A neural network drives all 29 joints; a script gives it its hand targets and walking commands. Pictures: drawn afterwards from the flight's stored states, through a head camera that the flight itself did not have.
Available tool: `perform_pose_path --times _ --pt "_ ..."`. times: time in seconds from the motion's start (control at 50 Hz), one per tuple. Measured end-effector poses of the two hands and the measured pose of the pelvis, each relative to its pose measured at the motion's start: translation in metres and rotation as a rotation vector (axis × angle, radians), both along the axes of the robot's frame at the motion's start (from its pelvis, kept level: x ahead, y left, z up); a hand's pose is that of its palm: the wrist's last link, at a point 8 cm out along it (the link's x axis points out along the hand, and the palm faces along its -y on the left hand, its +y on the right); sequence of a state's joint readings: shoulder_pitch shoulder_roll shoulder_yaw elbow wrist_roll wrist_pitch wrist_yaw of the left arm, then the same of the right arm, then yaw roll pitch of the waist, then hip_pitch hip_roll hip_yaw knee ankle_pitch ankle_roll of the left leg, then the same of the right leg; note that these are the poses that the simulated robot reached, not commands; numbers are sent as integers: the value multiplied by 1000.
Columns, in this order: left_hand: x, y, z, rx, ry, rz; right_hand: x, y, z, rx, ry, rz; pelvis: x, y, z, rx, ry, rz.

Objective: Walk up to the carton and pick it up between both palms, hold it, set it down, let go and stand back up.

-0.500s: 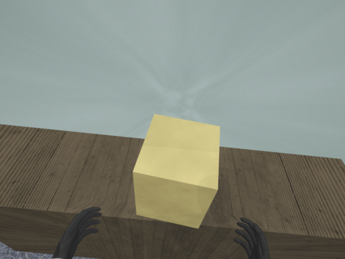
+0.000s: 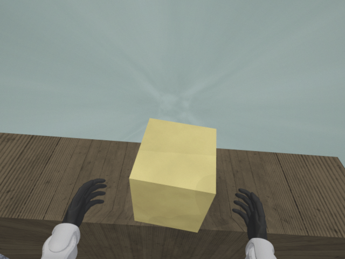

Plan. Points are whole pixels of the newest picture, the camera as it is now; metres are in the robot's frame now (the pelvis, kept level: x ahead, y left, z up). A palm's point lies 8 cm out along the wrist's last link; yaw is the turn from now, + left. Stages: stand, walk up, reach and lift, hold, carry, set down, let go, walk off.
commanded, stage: reach and lift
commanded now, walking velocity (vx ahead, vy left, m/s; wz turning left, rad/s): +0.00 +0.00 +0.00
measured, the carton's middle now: (174, 176) +0.39 -0.01 -0.08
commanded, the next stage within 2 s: none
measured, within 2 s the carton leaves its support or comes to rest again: neither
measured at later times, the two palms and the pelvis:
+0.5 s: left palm (89, 173) +0.31 +0.20 +0.03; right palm (258, 195) +0.28 -0.20 +0.03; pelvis +0.01 +0.00 +0.01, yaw -1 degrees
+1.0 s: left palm (100, 133) +0.39 +0.18 +0.09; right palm (260, 160) +0.35 -0.21 +0.08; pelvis -0.01 +0.00 +0.00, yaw -1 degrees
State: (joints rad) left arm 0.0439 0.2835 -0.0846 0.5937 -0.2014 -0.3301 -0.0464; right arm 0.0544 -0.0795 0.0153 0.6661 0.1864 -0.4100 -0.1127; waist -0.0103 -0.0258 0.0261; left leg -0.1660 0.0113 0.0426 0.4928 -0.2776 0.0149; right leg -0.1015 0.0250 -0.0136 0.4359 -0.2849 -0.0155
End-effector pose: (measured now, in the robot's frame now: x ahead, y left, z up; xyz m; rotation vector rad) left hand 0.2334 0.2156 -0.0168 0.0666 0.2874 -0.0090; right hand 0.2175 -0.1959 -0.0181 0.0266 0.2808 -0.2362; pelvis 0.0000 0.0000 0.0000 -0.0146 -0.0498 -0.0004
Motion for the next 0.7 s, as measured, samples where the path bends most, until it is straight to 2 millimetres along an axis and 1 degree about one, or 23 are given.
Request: perform_pose_path --times 0.14,0.34,0.56,0.7 --pt "18 -3 11 3 -6 -13 16 -5 10 2 -21 5 8 0 2 2 3 -5" --pt "53 -11 32 -5 -30 -27 44 -8 29 1 -49 10 11 -2 4 6 11 -10" --pt "89 -19 54 -25 -32 -24 68 -8 50 4 -50 0 5 -2 6 7 26 -22" --pt "114 -23 72 -33 -32 -17 86 -9 67 0 -44 -3 -2 -2 6 6 51 -26"
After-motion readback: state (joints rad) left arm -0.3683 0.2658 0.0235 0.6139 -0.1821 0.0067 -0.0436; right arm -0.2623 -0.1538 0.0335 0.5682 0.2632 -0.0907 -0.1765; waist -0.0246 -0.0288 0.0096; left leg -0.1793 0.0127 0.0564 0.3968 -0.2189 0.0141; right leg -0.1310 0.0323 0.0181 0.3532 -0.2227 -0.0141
